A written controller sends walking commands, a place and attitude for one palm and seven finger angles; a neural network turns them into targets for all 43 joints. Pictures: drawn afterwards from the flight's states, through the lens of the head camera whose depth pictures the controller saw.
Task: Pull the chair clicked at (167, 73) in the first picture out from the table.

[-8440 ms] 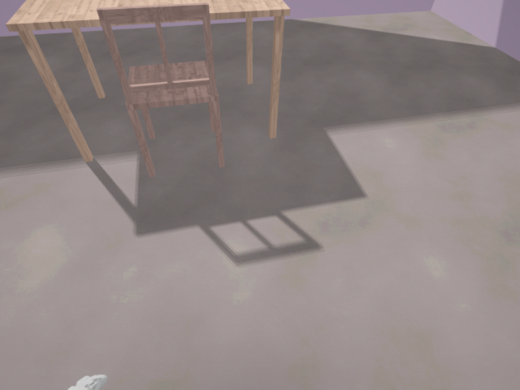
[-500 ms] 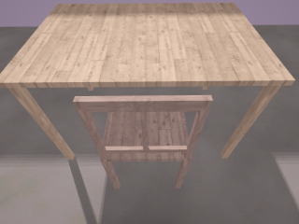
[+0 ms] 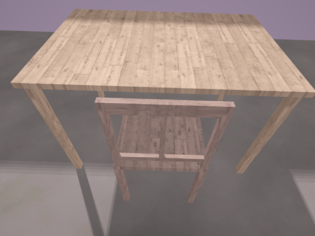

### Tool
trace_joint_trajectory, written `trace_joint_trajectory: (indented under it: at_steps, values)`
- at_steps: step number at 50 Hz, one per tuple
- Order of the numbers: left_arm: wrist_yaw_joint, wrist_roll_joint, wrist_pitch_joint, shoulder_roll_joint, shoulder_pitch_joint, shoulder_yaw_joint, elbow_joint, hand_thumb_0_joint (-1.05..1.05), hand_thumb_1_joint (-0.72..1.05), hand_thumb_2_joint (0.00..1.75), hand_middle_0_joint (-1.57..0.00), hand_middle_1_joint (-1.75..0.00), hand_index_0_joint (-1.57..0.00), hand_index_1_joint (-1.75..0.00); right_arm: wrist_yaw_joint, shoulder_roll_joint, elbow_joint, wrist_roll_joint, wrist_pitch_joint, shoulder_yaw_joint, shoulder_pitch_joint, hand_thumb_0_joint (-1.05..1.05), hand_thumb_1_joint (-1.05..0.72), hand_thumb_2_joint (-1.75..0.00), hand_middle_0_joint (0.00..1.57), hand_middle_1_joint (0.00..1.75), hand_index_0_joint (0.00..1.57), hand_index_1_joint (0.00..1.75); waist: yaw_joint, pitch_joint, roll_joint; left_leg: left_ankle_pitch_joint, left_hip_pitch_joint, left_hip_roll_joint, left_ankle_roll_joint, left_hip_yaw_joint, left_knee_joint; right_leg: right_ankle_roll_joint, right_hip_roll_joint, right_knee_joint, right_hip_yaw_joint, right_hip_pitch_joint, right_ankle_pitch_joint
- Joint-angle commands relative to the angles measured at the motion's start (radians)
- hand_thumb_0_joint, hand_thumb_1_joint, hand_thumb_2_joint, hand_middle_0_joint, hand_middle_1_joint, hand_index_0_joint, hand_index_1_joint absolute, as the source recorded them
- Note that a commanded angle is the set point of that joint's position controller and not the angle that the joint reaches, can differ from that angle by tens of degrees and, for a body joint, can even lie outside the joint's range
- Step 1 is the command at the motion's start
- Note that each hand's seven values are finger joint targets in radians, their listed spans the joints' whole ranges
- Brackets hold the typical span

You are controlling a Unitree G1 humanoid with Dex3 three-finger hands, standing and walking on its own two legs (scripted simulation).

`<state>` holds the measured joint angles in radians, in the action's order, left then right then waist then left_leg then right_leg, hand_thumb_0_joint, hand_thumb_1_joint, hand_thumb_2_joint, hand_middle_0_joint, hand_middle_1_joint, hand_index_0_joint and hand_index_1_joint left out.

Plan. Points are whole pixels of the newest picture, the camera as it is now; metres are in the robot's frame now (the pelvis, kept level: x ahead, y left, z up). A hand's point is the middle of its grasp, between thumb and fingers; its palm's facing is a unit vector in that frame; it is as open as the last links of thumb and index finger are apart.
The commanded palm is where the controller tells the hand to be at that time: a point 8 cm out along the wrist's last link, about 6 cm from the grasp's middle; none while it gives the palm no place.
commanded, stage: come to a stop and stand still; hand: left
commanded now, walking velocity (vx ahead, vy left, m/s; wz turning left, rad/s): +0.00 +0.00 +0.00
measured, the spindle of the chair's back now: (162, 137) +0.46 +0.01 -0.09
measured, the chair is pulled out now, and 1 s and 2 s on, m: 0.00 0.00 0.00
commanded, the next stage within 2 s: look again from close up in 0.50 s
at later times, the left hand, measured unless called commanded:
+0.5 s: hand out of the picture -0.06 +0.18 -0.16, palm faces +0.04 -0.98 -0.20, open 7.4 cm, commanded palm none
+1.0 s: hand out of the picture +0.02 +0.16 -0.16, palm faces +0.04 -0.98 -0.20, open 7.3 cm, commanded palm none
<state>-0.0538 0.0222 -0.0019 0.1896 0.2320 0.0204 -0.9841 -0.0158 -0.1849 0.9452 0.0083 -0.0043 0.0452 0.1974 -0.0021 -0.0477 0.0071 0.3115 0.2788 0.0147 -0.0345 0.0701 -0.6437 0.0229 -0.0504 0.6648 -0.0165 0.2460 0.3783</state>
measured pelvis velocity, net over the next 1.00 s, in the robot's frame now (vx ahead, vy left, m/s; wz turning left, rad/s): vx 0.02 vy -0.01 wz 0.01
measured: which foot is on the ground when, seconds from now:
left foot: down 0.00-1.00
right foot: down 0.00-1.00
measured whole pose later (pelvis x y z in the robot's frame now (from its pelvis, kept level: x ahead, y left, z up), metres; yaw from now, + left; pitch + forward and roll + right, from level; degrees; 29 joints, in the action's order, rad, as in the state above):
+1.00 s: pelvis +0.02 -0.01 +0.02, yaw +1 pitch +0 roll +1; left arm -0.04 0.01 -0.02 0.15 0.28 -0.01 -1.11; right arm -0.03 -0.15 1.13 0.01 0.02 0.00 0.27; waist 0.00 -0.03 0.00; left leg 0.23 0.20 0.02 -0.02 0.05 -0.43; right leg 0.00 -0.02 0.46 0.01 0.17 0.30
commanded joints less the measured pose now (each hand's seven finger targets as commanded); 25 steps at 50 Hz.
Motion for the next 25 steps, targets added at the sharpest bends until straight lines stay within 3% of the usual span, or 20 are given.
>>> trace_joint_trajectory:
  at_steps: [1, 3, 4, 6, 9, 12, 17, 21, 25]
  values:
    - [-0.005, -0.004, 0.014, 0.087, 0.032, 0.006, 0.065, 0.00, 0.90, 0.90, -0.20, -0.30, -0.20, -0.30, -0.005, -0.136, -0.051, 0.012, 0.021, 0.003, 0.044, 0.00, -0.90, -0.90, 0.20, 0.30, 0.20, 0.30, 0.014, -0.033, -0.231, -0.351, 0.030, -0.226, -0.093, -0.259, 0.296, -0.032, 0.025, -0.009, -0.012, 0.021, 0.093]
    - [0.008, 0.002, 0.017, 0.087, 0.064, 0.000, 0.054, 0.00, 0.90, 0.90, -0.20, -0.30, -0.20, -0.30, -0.005, -0.122, -0.071, 0.012, 0.016, -0.004, 0.007, 0.00, -0.90, -0.90, 0.20, 0.30, 0.20, 0.30, 0.032, -0.111, -0.125, -0.069, 0.131, -0.186, -0.080, -0.237, 0.328, -0.048, 0.017, -0.084, 0.006, 0.007, 0.018]
    - [0.011, 0.003, 0.013, 0.085, 0.078, 0.001, 0.047, 0.00, 0.90, 0.90, -0.20, -0.30, -0.20, -0.30, -0.002, -0.120, -0.073, 0.011, 0.013, -0.006, -0.004, 0.00, -0.90, -0.90, 0.20, 0.30, 0.20, 0.30, 0.036, -0.103, -0.070, 0.045, 0.125, -0.151, -0.057, -0.221, 0.320, -0.052, 0.010, -0.149, 0.035, 0.006, -0.028]
    - [0.018, 0.001, 0.004, 0.105, 0.062, -0.004, 0.054, 0.00, 0.90, 0.90, -0.20, -0.30, -0.20, -0.30, 0.003, -0.115, -0.069, 0.009, 0.009, -0.005, 0.017, 0.00, -0.90, -0.90, 0.20, 0.30, 0.20, 0.30, 0.009, -0.088, -0.016, 0.157, 0.062, -0.099, -0.021, -0.175, 0.313, -0.064, -0.018, -0.235, 0.095, 0.069, 0.026]
    - [0.021, 0.004, 0.005, 0.118, 0.050, 0.003, 0.066, 0.00, 0.90, 0.90, -0.20, -0.30, -0.20, -0.30, 0.007, -0.133, -0.054, 0.011, 0.006, 0.000, 0.053, 0.00, -0.90, -0.90, 0.20, 0.30, 0.20, 0.30, -0.006, -0.076, 0.003, 0.241, 0.056, -0.105, -0.018, -0.190, 0.345, -0.054, -0.012, -0.253, 0.083, 0.100, 0.110]
    - [0.021, 0.004, 0.002, 0.111, 0.081, 0.004, 0.060, 0.00, 0.90, 0.90, -0.20, -0.30, -0.20, -0.30, 0.010, -0.131, -0.044, 0.013, 0.004, 0.000, 0.068, 0.00, -0.90, -0.90, 0.20, 0.30, 0.20, 0.30, -0.004, -0.046, 0.029, 0.237, 0.047, -0.100, -0.016, -0.186, 0.342, -0.048, -0.014, -0.270, 0.092, 0.104, 0.140]
    - [0.025, -0.002, -0.013, 0.097, 0.109, 0.001, 0.032, 0.00, 0.90, 0.90, -0.20, -0.30, -0.20, -0.30, 0.007, -0.108, -0.010, 0.009, 0.017, -0.012, 0.088, 0.00, -0.90, -0.90, 0.20, 0.30, 0.20, 0.30, -0.005, 0.014, -0.008, 0.126, -0.011, -0.093, -0.012, -0.167, 0.323, -0.055, -0.029, -0.285, 0.107, 0.081, 0.060]
    - [0.025, -0.001, -0.011, 0.096, 0.129, -0.001, 0.003, 0.00, 0.90, 0.90, -0.20, -0.30, -0.20, -0.30, 0.007, -0.110, 0.023, 0.009, 0.013, -0.013, 0.111, 0.00, -0.90, -0.90, 0.20, 0.30, 0.20, 0.30, -0.005, -0.022, -0.022, 0.205, 0.033, -0.096, -0.008, -0.182, 0.348, -0.054, -0.030, -0.303, 0.109, 0.101, 0.148]
    - [0.024, -0.005, -0.019, 0.075, 0.148, -0.009, -0.031, 0.00, 0.90, 0.90, -0.20, -0.30, -0.20, -0.30, 0.003, -0.091, 0.061, 0.006, 0.020, -0.021, 0.131, 0.00, -0.90, -0.90, 0.20, 0.30, 0.20, 0.30, -0.001, -0.029, -0.016, 0.119, 0.013, -0.093, -0.006, -0.176, 0.339, -0.058, -0.032, -0.300, 0.112, 0.088, 0.060]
